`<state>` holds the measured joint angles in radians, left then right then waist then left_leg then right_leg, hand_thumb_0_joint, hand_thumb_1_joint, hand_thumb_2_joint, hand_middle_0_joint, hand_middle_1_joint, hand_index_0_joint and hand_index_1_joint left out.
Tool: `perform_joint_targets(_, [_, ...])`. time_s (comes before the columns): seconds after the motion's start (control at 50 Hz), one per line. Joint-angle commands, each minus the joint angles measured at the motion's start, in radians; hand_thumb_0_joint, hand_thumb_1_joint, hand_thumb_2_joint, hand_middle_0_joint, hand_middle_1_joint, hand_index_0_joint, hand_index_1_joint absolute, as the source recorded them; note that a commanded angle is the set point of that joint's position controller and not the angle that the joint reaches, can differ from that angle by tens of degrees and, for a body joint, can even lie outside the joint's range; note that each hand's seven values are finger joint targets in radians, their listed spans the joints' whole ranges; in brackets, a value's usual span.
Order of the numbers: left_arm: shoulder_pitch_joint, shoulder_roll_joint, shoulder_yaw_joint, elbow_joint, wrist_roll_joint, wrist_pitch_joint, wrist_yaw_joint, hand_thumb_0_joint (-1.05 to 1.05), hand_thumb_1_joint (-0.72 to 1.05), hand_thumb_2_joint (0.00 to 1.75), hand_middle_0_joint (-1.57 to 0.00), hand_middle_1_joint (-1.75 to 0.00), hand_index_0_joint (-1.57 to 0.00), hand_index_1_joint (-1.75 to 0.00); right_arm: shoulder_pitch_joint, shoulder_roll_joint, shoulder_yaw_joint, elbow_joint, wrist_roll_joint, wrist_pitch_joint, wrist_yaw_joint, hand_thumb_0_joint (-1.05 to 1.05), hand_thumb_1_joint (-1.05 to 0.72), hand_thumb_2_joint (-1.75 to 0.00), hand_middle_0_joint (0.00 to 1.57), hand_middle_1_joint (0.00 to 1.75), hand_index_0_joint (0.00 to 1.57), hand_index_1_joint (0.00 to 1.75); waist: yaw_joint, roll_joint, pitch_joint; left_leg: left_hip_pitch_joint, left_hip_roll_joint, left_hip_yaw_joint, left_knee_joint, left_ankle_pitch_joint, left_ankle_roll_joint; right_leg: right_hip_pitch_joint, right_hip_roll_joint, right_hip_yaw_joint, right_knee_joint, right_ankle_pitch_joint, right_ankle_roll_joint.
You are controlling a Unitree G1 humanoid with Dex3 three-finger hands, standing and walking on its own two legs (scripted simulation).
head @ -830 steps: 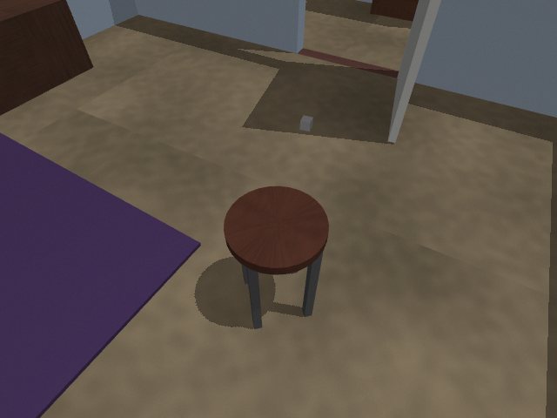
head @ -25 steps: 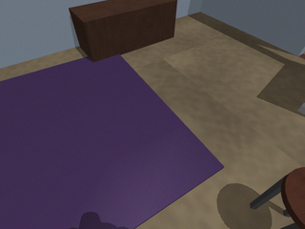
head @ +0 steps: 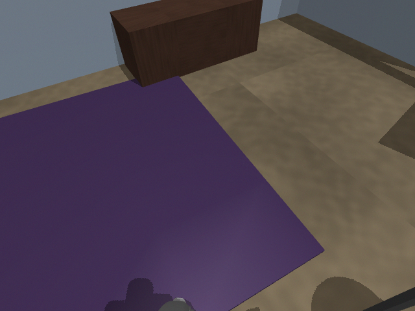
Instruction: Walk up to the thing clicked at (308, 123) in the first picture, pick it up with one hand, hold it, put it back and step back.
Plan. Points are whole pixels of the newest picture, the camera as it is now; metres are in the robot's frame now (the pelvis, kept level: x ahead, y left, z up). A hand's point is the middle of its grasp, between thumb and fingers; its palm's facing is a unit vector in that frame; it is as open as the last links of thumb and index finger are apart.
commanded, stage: walk up
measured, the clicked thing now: out of the picture +1.06 -1.41 -0.74
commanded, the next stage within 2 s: none
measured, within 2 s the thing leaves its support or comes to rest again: neither
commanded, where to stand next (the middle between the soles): +0.94 +0.03 m, yaw -1 degrees
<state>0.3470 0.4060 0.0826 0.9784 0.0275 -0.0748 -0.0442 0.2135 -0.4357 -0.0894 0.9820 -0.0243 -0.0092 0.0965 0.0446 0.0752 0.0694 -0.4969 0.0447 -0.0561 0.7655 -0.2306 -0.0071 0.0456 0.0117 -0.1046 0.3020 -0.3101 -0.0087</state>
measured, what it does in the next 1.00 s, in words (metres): walks ahead: left foot, then right foot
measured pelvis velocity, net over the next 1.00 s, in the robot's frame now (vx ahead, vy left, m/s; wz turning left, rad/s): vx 0.44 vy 0.02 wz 0.03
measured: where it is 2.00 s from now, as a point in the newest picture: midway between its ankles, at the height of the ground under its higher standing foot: (201, 189)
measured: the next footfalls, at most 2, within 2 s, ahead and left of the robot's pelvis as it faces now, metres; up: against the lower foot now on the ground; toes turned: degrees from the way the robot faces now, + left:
left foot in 0.06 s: +0.21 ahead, +0.14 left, +0.02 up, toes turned +3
right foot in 0.52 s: +0.38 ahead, -0.13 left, +0.02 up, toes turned -4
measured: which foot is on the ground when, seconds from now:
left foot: up 0.00-0.04, down 0.06-0.54, up 0.56-0.94, down 0.96-1.00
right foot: down 0.00-0.16, up 0.18-0.50, down 0.52-1.00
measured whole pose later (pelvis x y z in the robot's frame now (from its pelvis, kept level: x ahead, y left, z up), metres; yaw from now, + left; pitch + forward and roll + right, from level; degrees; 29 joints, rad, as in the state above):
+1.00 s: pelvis +0.44 +0.02 +0.00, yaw +2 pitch -2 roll -1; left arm 0.40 0.42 0.06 0.89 0.02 -0.07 -0.04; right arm 0.22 -0.41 -0.08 0.88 -0.03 -0.05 0.09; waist 0.06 0.00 0.09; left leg -0.41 0.05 0.06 0.59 -0.13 0.03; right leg -0.08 -0.07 -0.08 0.64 -0.46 -0.01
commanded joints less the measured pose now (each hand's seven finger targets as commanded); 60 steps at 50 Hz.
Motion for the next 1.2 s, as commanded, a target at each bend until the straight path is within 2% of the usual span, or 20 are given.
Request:
perform_joint_targets(0.0, [-0.046, 0.282, 0.059, -0.119, -0.006, -0.025, 0.014, 0.0, 0.9, 0.9, -0.2, -0.3, -0.2, -0.3, -0.165, -0.14, -0.03, -0.16, -0.001, -0.037, 0.001, 0.0, -0.9, -0.9, 0.2, 0.3, 0.2, 0.3, 0.017, -0.206, 0.025, 0.022, 0.028, 0.084, -0.179, 0.073, 0.03, -0.032, -0.257, 0.106, -0.069, 0.325, -0.155])
perform_joint_targets(0.1, [-0.023, 0.258, 0.035, -0.116, -0.037, -0.007, 0.028, 0.0, 0.9, 0.9, -0.2, -0.3, -0.2, -0.3, 0.152, -0.182, -0.076, -0.091, 0.0, -0.041, -0.021, 0.0, -0.9, -0.9, 0.2, 0.3, 0.2, 0.3, -0.148, 0.025, -0.172, 0.674, -0.06, 0.126, -0.263, 0.07, 0.142, -0.335, -0.114, -0.068, 0.523, 0.496, -0.076])
perform_joint_targets(0.12, [-0.017, 0.205, 0.022, -0.127, -0.045, 0.001, 0.028, 0.0, 0.9, 0.9, -0.2, -0.3, -0.2, -0.3, 0.297, -0.242, -0.108, -0.076, -0.005, -0.038, -0.031, 0.0, -0.9, -0.9, 0.2, 0.3, 0.2, 0.3, -0.209, 0.179, -0.263, 0.871, 0.097, -0.151, -0.323, -0.074, 0.213, -0.574, -0.003, -0.002, 0.82, 0.141, -0.046])
perform_joint_targets(0.14, [-0.023, 0.193, 0.015, -0.148, -0.044, -0.004, 0.03, 0.0, 0.9, 0.9, -0.2, -0.3, -0.2, -0.3, 0.307, -0.284, -0.111, -0.105, 0.008, -0.042, -0.044, 0.0, -0.9, -0.9, 0.2, 0.3, 0.2, 0.3, -0.185, 0.196, -0.307, 0.845, 0.286, -0.492, -0.451, -0.162, 0.283, -0.674, 0.041, 0.151, 0.941, -0.193, -0.05])
perform_joint_targets(0.16, [-0.054, 0.247, 0.013, -0.145, -0.035, -0.005, 0.033, 0.0, 0.9, 0.9, -0.2, -0.3, -0.2, -0.3, 0.206, -0.277, -0.109, -0.148, 0.035, -0.043, -0.054, 0.0, -0.9, -0.9, 0.2, 0.3, 0.2, 0.3, -0.148, 0.022, -0.264, 0.691, 0.337, -0.497, -0.503, -0.195, 0.295, -0.647, -0.027, 0.241, 0.98, -0.154, -0.061])
perform_joint_targets(0.26, [0.022, 0.193, 0.003, -0.119, -0.03, 0.006, 0.006, 0.0, 0.9, 0.9, -0.2, -0.3, -0.2, -0.3, 0.043, -0.183, -0.049, -0.198, 0.022, -0.079, -0.071, 0.0, -0.9, -0.9, 0.2, 0.3, 0.2, 0.3, -0.043, 0.022, -0.069, 0.407, 0.196, -0.067, -0.511, 0.19, 0.205, -0.549, -0.096, 0.176, 0.73, 0.005, -0.002])
perform_joint_targets(0.34, [-0.076, 0.188, 0.019, -0.162, -0.01, 0.01, -0.03, 0.0, 0.9, 0.9, -0.2, -0.3, -0.2, -0.3, -0.002, -0.222, -0.059, -0.225, 0.012, -0.091, -0.049, 0.0, -0.9, -0.9, 0.2, 0.3, 0.2, 0.3, -0.051, 0.093, 0.045, 0.234, 0.201, -0.012, -0.581, -0.149, 0.231, -0.472, -0.131, 0.115, 0.434, 0.046, 0.018])
perform_joint_targets(0.46, [0.039, 0.207, 0.053, -0.122, 0.0, -0.001, -0.022, 0.0, 0.9, 0.9, -0.2, -0.3, -0.2, -0.3, -0.038, -0.211, -0.056, -0.239, 0.007, -0.085, -0.045, 0.0, -0.9, -0.9, 0.2, 0.3, 0.2, 0.3, 0.039, 0.014, -0.099, 0.125, 0.171, 0.059, -0.307, -0.065, 0.164, -0.117, -0.056, 0.028, 0.325, 0.147, -0.02])
perform_joint_targets(0.48, [0.106, 0.244, 0.072, -0.103, -0.001, -0.007, -0.016, 0.0, 0.9, 0.9, -0.2, -0.3, -0.2, -0.3, -0.015, -0.171, -0.041, -0.237, -0.001, -0.081, -0.045, 0.0, -0.9, -0.9, 0.2, 0.3, 0.2, 0.3, 0.073, -0.101, -0.128, 0.031, 0.122, 0.096, -0.115, -0.133, 0.14, 0.016, -0.052, 0.079, 0.293, 0.044, -0.031])
perform_joint_targets(0.5, [0.169, 0.313, 0.096, -0.103, 0.004, -0.019, -0.003, 0.0, 0.9, 0.9, -0.2, -0.3, -0.2, -0.3, 0.041, -0.102, -0.015, -0.238, 0.003, -0.077, -0.041, 0.0, -0.9, -0.9, 0.2, 0.3, 0.2, 0.3, 0.099, -0.342, -0.131, -0.099, 0.002, 0.188, 0.207, -0.228, 0.098, 0.083, -0.188, 0.319, 0.087, -0.274, -0.07])
perform_joint_targets(0.52, [0.162, 0.373, 0.092, -0.139, 0.0, -0.033, 0.008, 0.0, 0.9, 0.9, -0.2, -0.3, -0.2, -0.3, 0.052, -0.095, -0.002, -0.249, 0.015, -0.068, -0.043, 0.0, -0.9, -0.9, 0.2, 0.3, 0.2, 0.3, 0.077, -0.371, -0.074, -0.229, -0.091, 0.093, 0.377, -0.296, 0.046, 0.011, -0.404, 0.77, -0.124, -0.363, -0.131])
perform_joint_targets(0.54, [0.078, 0.383, 0.081, -0.16, -0.014, -0.031, 0.009, 0.0, 0.9, 0.9, -0.2, -0.3, -0.2, -0.3, 0.025, -0.18, -0.028, -0.229, 0.008, -0.058, -0.057, 0.0, -0.9, -0.9, 0.2, 0.3, 0.2, 0.3, 0.05, -0.246, -0.013, -0.209, -0.019, -0.002, 0.448, -0.275, 0.046, -0.125, -0.455, 0.843, -0.157, -0.455, -0.189])
perform_joint_targets(0.64, [-0.057, 0.262, 0.053, -0.174, -0.025, -0.046, 0.016, 0.0, 0.9, 0.9, -0.2, -0.3, -0.2, -0.3, 0.139, -0.192, -0.025, -0.13, 0.022, -0.05, -0.035, 0.0, -0.9, -0.9, 0.2, 0.3, 0.2, 0.3, -0.044, -0.246, 0.011, -0.082, 0.039, -0.021, 0.282, -0.035, 0.025, -0.215, -0.259, 0.345, -0.115, -0.033, -0.142])
perform_joint_targets(0.74, [-0.009, 0.265, 0.058, -0.182, -0.02, -0.05, 0.018, 0.0, 0.9, 0.9, -0.2, -0.3, -0.2, -0.3, 0.041, -0.174, -0.032, -0.168, 0.003, -0.038, -0.016, 0.0, -0.9, -0.9, 0.2, 0.3, 0.2, 0.3, -0.007, -0.193, 0.049, -0.102, 0.045, 0.006, 0.066, 0.05, -0.002, -0.209, -0.246, 0.236, -0.149, -0.089, -0.168])
perform_joint_targets(0.86, [0.038, 0.276, 0.056, -0.181, -0.019, -0.037, 0.014, 0.0, 0.9, 0.9, -0.2, -0.3, -0.2, -0.3, -0.073, -0.138, -0.027, -0.213, 0.0, -0.057, -0.007, 0.0, -0.9, -0.9, 0.2, 0.3, 0.2, 0.3, 0.017, -0.185, 0.0, 0.068, 0.04, 0.099, -0.175, 0.099, 0.026, -0.177, -0.253, 0.149, -0.016, 0.175, -0.171])
perform_joint_targets(0.94, [0.04, 0.236, 0.029, -0.195, -0.016, -0.023, 0.021, 0.0, 0.9, 0.9, -0.2, -0.3, -0.2, -0.3, 0.186, -0.205, -0.06, -0.134, -0.007, -0.072, -0.028, 0.0, -0.9, -0.9, 0.2, 0.3, 0.2, 0.3, -0.116, 0.004, -0.134, 0.499, -0.01, 0.115, -0.274, 0.0, 0.09, -0.311, -0.165, 0.058, 0.419, 0.341, -0.121])
perform_joint_targets(0.98, [0.109, 0.18, 0.014, -0.198, -0.041, -0.016, 0.029, 0.0, 0.9, 0.9, -0.2, -0.3, -0.2, -0.3, 0.282, -0.337, -0.097, -0.163, 0.0, -0.08, -0.05, 0.0, -0.9, -0.9, 0.2, 0.3, 0.2, 0.3, -0.147, 0.214, -0.208, 0.719, 0.387, -0.615, -0.506, -0.26, 0.258, -0.715, 0.067, 0.073, 0.861, -0.22, -0.045])
perform_joint_targets(1.02, [0.058, 0.259, 0.013, -0.167, -0.03, -0.007, 0.033, 0.0, 0.9, 0.9, -0.2, -0.3, -0.2, -0.3, 0.158, -0.286, -0.081, -0.192, 0.035, -0.073, -0.056, 0.0, -0.9, -0.9, 0.2, 0.3, 0.2, 0.3, -0.096, -0.002, -0.086, 0.476, 0.353, -0.416, -0.516, -0.236, 0.251, -0.671, -0.052, 0.231, 0.939, -0.125, -0.052])
perform_joint_targets(1.08, [0.115, 0.229, 0.017, -0.113, -0.034, 0.001, 0.014, 0.0, 0.9, 0.9, -0.2, -0.3, -0.2, -0.3, 0.066, -0.215, -0.043, -0.212, 0.031, -0.083, -0.06, 0.0, -0.9, -0.9, 0.2, 0.3, 0.2, 0.3, -0.04, 0.06, 0.001, 0.28, 0.246, -0.124, -0.536, -0.073, 0.2, -0.575, -0.109, 0.174, 0.79, -0.022, -0.031])
perform_joint_targets(1.18, [0.019, 0.196, 0.018, -0.144, -0.01, 0.008, -0.015, 0.0, 0.9, 0.9, -0.2, -0.3, -0.2, -0.3, 0.091, -0.234, -0.049, -0.226, 0.018, -0.095, -0.056, 0.0, -0.9, -0.9, 0.2, 0.3, 0.2, 0.3, -0.065, 0.073, 0.016, 0.31, 0.236, -0.062, -0.568, -0.11, 0.254, -0.591, -0.137, 0.11, 0.553, 0.036, 0.013])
